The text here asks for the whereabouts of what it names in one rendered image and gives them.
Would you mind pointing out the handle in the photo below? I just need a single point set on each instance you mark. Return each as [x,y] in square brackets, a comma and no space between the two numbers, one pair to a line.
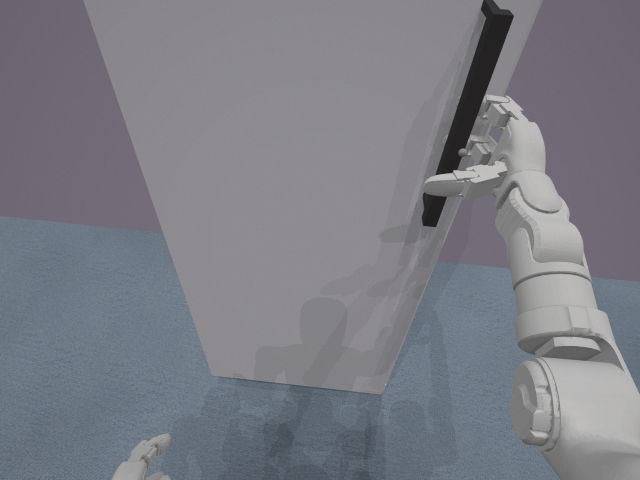
[495,30]

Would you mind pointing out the robot right hand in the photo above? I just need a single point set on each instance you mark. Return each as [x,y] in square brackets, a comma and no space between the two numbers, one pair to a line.
[520,148]

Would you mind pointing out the robot left hand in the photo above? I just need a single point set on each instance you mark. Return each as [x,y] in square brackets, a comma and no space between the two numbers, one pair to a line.
[143,456]

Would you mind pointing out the right robot forearm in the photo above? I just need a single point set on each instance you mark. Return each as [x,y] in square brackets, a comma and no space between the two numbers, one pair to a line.
[558,314]

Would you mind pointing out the fridge door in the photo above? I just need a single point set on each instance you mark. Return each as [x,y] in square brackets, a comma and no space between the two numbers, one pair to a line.
[285,145]

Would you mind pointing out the robot right upper arm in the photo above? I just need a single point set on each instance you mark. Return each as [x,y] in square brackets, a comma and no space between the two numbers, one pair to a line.
[583,416]

